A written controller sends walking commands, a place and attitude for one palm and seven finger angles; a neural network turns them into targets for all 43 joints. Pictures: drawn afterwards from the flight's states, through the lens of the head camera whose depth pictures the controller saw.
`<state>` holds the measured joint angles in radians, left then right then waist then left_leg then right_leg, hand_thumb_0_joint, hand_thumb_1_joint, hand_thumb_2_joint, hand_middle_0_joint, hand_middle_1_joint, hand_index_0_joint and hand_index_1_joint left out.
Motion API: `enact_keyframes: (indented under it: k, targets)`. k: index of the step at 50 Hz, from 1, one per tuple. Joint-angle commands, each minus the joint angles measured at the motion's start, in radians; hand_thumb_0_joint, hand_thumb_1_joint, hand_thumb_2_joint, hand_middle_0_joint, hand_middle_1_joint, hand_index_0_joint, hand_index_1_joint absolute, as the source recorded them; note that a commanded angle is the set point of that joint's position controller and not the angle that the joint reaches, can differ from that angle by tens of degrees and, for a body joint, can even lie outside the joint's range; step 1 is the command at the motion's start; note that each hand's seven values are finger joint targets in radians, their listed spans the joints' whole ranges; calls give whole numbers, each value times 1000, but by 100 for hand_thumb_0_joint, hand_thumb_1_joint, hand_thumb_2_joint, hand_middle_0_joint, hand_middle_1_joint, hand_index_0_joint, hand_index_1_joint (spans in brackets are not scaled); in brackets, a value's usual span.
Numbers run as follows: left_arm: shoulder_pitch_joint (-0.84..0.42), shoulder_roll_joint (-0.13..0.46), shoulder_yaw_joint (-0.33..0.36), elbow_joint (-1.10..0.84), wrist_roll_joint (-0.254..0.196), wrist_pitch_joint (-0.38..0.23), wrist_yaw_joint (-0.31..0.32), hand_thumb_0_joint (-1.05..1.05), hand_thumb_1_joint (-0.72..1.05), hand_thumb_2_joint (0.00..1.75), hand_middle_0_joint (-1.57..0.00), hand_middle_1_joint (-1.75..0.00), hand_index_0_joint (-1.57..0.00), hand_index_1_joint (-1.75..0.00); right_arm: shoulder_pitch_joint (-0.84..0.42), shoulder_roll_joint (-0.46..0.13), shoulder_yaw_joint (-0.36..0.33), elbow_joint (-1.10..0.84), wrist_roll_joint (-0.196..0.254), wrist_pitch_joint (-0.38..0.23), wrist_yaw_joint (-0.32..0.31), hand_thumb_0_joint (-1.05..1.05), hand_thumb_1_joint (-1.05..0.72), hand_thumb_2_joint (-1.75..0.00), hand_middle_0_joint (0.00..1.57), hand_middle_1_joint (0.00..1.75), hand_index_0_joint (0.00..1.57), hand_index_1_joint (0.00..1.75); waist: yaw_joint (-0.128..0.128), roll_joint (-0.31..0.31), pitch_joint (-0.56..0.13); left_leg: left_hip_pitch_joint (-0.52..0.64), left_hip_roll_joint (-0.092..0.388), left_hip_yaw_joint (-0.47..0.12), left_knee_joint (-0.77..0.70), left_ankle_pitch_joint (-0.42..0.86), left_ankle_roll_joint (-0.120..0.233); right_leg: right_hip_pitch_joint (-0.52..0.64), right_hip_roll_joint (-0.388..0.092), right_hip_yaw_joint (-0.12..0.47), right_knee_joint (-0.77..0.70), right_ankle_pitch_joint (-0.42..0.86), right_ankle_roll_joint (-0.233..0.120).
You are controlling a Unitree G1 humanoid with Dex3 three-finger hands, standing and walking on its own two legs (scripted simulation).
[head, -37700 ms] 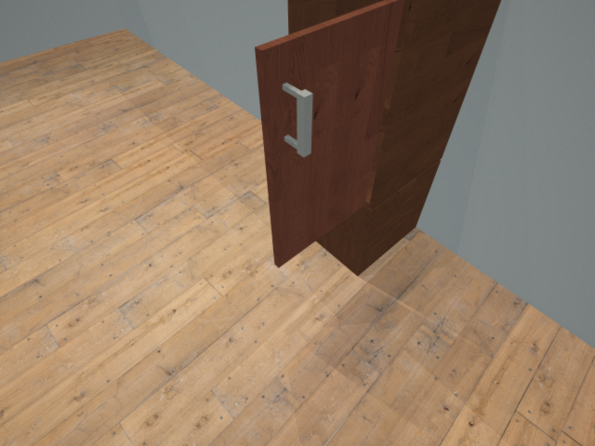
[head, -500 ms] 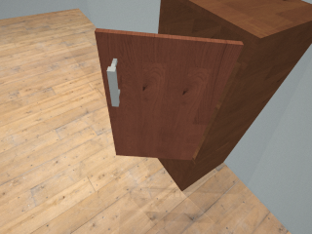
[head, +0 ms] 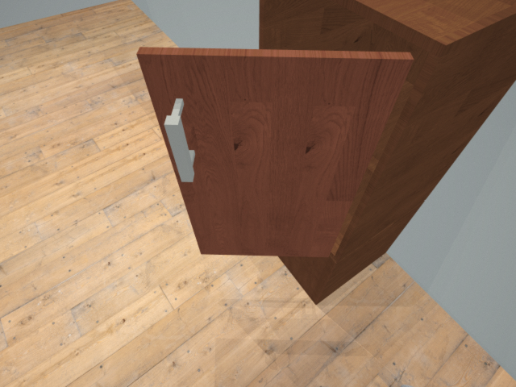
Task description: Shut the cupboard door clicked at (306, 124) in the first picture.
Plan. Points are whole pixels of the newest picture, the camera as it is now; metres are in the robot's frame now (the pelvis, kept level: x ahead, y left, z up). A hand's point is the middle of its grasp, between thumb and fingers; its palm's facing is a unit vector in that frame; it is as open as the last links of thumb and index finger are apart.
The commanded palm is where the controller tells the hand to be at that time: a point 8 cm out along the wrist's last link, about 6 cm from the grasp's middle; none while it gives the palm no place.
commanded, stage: come to a stop and stand still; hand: left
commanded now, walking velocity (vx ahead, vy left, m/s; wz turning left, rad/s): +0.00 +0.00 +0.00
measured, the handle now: (183, 142) +0.44 +0.15 +0.12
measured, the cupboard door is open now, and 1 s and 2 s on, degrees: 54 54 54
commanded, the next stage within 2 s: look again from close up in 0.54 s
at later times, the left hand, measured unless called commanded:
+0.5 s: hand out of the picture +0.05 +0.23 -0.16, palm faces -0.05 -0.97 -0.25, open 7.4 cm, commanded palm none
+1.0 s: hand out of the picture +0.00 +0.20 -0.17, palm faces -0.02 -0.98 -0.18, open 7.4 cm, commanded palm none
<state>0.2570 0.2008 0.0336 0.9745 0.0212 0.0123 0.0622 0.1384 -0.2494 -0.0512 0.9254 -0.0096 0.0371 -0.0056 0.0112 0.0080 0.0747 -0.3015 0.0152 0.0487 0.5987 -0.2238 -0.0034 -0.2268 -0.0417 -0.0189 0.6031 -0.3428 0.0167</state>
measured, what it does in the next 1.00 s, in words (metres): steps on the spot: right foot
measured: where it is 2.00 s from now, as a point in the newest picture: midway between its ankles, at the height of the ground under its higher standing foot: outside the picture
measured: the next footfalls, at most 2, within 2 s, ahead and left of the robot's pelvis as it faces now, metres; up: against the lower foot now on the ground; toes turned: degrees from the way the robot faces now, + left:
right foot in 0.16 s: +0.05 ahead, -0.10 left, +0.00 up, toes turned +2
left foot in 1.96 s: +0.01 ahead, +0.06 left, +0.00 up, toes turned +3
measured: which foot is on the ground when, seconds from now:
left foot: down 0.00-1.00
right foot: down 0.00-0.02, up 0.04-0.14, down 0.16-1.00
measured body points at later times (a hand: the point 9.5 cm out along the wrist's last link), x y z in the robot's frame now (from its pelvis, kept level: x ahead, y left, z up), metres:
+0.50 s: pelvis -0.01 +0.05 +0.00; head +0.00 +0.04 +0.45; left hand +0.06 +0.28 -0.14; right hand +0.00 -0.19 -0.15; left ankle -0.01 +0.11 -0.73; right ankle -0.01 -0.11 -0.73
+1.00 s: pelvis +0.00 +0.04 +0.01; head +0.02 +0.04 +0.46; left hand +0.00 +0.25 -0.15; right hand +0.01 -0.19 -0.15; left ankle -0.01 +0.11 -0.73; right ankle -0.01 -0.11 -0.73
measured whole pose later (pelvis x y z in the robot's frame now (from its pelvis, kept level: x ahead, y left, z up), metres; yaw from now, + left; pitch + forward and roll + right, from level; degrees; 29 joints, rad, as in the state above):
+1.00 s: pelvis +0.00 +0.04 +0.01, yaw -2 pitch -1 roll +0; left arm 0.30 0.15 -0.02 1.10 0.02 0.01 0.04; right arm 0.26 -0.16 0.01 1.09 -0.01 -0.02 -0.03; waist 0.01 -0.01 0.03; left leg -0.17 -0.04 0.11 0.43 -0.26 0.06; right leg -0.20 -0.04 0.03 0.47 -0.26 0.04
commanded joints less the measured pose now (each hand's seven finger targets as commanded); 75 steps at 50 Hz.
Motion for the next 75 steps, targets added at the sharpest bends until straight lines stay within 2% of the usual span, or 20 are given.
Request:
enact_keyframes:
  k: [1,2,3,5,6,7,8,9,10,13,14,16,19,23,37,49,62,67,72,75]
  targets:
    - [31,91,14,-144,-7,-8,4,0,90,90,-20,-30,-20,-30,119,-134,-18,-118,-14,-33,-7,0,-90,-90,20,30,20,30,-19,200,-184,228,267,-188,-122,796,193,-174,10,27,272,-225,-26]
    - [-9,85,0,-148,-3,-2,0,0,90,90,-20,-30,-20,-30,105,-104,-9,-125,-16,-38,-14,0,-90,-90,20,30,20,30,-24,265,-80,146,232,-185,-143,800,188,-192,14,17,285,-249,-22]
    - [-1,93,-1,-137,-3,2,-5,0,90,90,-20,-30,-20,-30,70,-92,3,-128,-15,-40,-17,0,-90,-90,20,30,20,30,-4,285,-38,56,217,-160,-152,725,180,-152,7,19,268,-228,-26]
    - [63,102,-1,-106,-5,-3,-18,0,90,90,-20,-30,-20,-30,15,-85,12,-148,-15,-40,-14,0,-90,-90,20,30,20,30,45,168,-48,-27,169,-128,-124,467,149,-33,9,6,74,-49,-34]
    - [89,116,-2,-89,-3,-10,-21,0,90,90,-20,-30,-20,-30,11,-85,15,-155,-6,-38,-11,0,-90,-90,20,30,20,30,48,40,-74,-47,138,-119,-106,245,106,6,0,50,-43,86,-42]
    - [71,132,-9,-94,1,-20,-22,0,90,90,-20,-30,-20,-30,36,-66,17,-156,-1,-34,-8,0,-90,-90,20,30,20,30,18,-79,-80,-19,75,-81,-85,12,57,-44,-74,168,-142,97,-76]
    - [15,154,-18,-108,2,-18,-26,0,90,90,-20,-30,-20,-30,86,-49,20,-144,-2,-29,-4,0,-90,-90,20,30,20,30,-31,-88,-53,29,29,-62,-108,-153,36,-145,-126,236,-195,-24,-111]
    - [-31,169,-16,-123,3,-17,-28,0,90,90,-20,-30,-20,-30,119,-45,21,-126,-7,-26,-1,0,-90,-90,20,30,20,30,-51,-160,-27,63,15,-55,-112,-152,34,-202,-112,227,-198,-79,-110]
    - [-49,163,-15,-132,2,-16,-27,0,90,90,-20,-30,-20,-30,136,-47,19,-111,-9,-28,-1,0,-90,-90,20,30,20,30,-53,-157,2,66,23,-58,-131,-119,41,-218,-91,199,-184,-66,-101]
    - [-15,123,-17,-128,-1,-7,-23,0,90,90,-20,-30,-20,-30,146,-65,23,-86,-12,-55,-3,0,-90,-90,20,30,20,30,-21,-37,-21,21,100,-151,-265,-72,69,-111,-14,108,-103,23,-53]
    - [5,116,-17,-122,0,-6,-22,0,90,90,-20,-30,-20,-30,141,-71,23,-83,-11,-62,-5,0,-90,-90,20,30,20,30,-7,-29,-39,9,117,-163,-282,-43,76,-62,-10,88,-89,67,-46]
    - [25,109,-19,-108,-1,-7,-23,0,90,90,-20,-30,-20,-30,134,-67,29,-74,-9,-69,-9,0,-90,-90,20,30,20,30,4,-19,-55,16,107,-142,-286,5,75,-26,-17,89,-98,103,-48]
    - [31,104,-22,-84,-5,-7,-24,0,90,90,-20,-30,-20,-30,147,-69,35,-44,-9,-74,-13,0,-90,-90,20,30,20,30,0,19,-73,72,104,-121,-289,65,67,-27,-24,88,-110,127,-44]
    - [32,100,-25,-53,-6,-7,-25,0,90,90,-20,-30,-20,-30,163,-63,41,-3,-6,-75,-18,0,-90,-90,20,30,20,30,-1,23,-66,94,103,-112,-290,112,64,-13,-30,85,-131,143,-43]
    - [71,70,-37,50,-6,-14,-25,0,90,90,-20,-30,-20,-30,186,-36,46,97,1,-72,-22,0,-90,-90,20,30,20,30,-10,-3,-14,104,93,-87,-295,31,58,-13,-47,95,-190,163,-42]
    - [93,53,-39,87,-7,-25,-20,0,90,90,-20,-30,-20,-30,182,-15,45,137,4,-77,-28,0,-90,-90,20,30,20,30,-12,-25,-38,153,91,-74,-255,173,55,4,-55,95,-194,258,-39]
    - [85,48,-36,96,-8,-25,-20,0,90,90,-20,-30,-20,-30,176,-3,46,160,2,-76,-30,0,-90,-90,20,30,20,30,-7,-5,-6,132,89,-75,-272,143,48,17,-55,90,-216,238,-40]
    - [102,33,-36,108,-10,-21,-23,0,90,90,-20,-30,-20,-30,180,2,46,169,-1,-76,-32,0,-90,-90,20,30,20,30,-9,-24,-16,122,109,-109,-279,155,55,39,-47,43,-205,208,-29]
    - [113,27,-25,93,-4,-3,-30,0,90,90,-20,-30,-20,-30,202,-16,27,177,-7,-65,-45,0,-90,-90,20,30,20,30,-17,8,-4,124,148,-140,-267,200,70,-4,-24,9,-164,193,-29]
    - [115,22,-13,69,1,8,-36,0,90,90,-20,-30,-20,-30,215,-29,10,173,-11,-56,-58,0,-90,-90,20,30,20,30,-22,51,-8,139,192,-170,-251,266,97,-51,-5,-9,-115,159,-30]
